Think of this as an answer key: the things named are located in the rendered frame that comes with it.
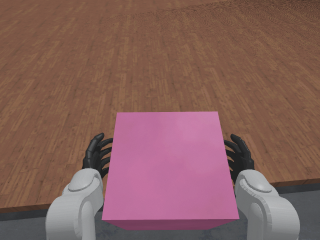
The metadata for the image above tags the right robot hand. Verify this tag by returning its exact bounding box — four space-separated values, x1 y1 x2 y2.
223 134 255 185

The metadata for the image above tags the carton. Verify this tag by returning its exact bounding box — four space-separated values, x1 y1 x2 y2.
102 111 240 231

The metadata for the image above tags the right robot forearm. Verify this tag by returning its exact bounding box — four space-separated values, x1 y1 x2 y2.
234 169 300 240

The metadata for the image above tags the left robot hand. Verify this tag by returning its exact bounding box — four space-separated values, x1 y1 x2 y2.
82 132 113 179

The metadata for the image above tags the left robot forearm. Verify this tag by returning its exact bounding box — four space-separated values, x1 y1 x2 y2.
45 168 104 240

